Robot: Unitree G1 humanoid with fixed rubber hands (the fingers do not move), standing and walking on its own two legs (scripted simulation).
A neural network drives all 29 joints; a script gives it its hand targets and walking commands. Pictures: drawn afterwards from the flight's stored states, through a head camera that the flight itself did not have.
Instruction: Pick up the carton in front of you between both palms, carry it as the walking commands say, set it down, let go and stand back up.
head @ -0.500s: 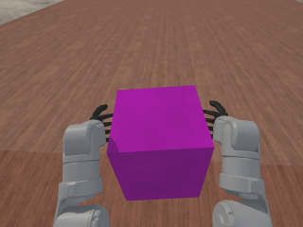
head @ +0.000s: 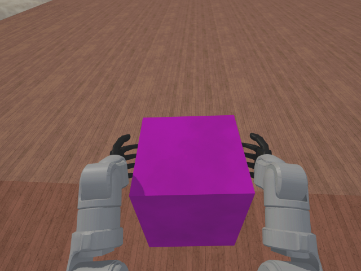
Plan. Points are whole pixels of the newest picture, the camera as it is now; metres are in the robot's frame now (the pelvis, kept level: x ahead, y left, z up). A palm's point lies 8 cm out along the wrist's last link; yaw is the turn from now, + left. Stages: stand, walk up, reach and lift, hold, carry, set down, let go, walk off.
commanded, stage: carry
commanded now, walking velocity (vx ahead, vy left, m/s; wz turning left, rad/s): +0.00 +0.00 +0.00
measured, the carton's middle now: (190, 183) +0.34 -0.01 +0.05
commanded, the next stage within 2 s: none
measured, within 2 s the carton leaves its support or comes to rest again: neither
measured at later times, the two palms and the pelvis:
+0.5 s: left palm (120, 164) +0.33 +0.14 +0.12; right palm (260, 162) +0.33 -0.16 +0.12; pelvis +0.01 +0.00 +0.00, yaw +0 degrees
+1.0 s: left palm (139, 110) +0.47 +0.11 +0.17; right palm (261, 115) +0.45 -0.19 +0.16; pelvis +0.12 -0.01 +0.01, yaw +0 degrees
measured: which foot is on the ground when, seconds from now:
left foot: down 0.00-1.00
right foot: down 0.00-0.82, up 0.84-1.00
